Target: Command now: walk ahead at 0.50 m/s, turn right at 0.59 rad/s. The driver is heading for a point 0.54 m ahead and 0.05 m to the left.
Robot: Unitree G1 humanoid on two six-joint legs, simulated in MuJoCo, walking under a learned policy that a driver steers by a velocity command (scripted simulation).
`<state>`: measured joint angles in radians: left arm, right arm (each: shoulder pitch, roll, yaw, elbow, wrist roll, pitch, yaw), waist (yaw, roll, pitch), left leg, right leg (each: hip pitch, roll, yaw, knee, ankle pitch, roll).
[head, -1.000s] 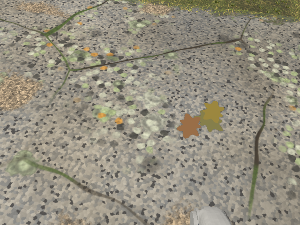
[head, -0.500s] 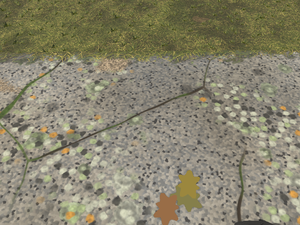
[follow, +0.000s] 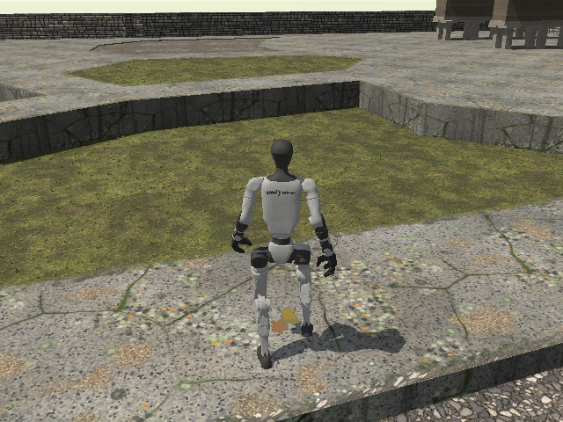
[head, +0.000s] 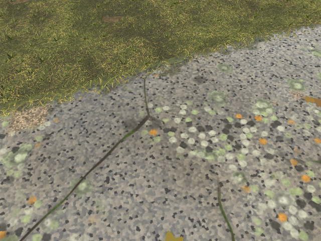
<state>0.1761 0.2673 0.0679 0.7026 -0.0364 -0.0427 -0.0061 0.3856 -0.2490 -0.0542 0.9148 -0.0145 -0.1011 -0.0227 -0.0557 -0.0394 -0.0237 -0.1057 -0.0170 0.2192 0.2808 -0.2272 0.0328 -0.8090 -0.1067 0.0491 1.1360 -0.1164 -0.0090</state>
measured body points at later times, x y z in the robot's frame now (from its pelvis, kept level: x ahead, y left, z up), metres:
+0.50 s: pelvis +0.29 -0.04 +0.00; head +0.31 -0.05 +0.45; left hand +0.35 +0.23 -0.11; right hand +0.42 -0.32 -0.12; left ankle +0.39 +0.13 -0.66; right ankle +0.26 -0.14 -0.74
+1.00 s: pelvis +0.47 +0.02 -0.01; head +0.51 +0.04 +0.44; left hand +0.58 +0.30 -0.13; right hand +0.63 -0.21 -0.13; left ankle +0.54 +0.11 -0.74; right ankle +0.52 -0.14 -0.71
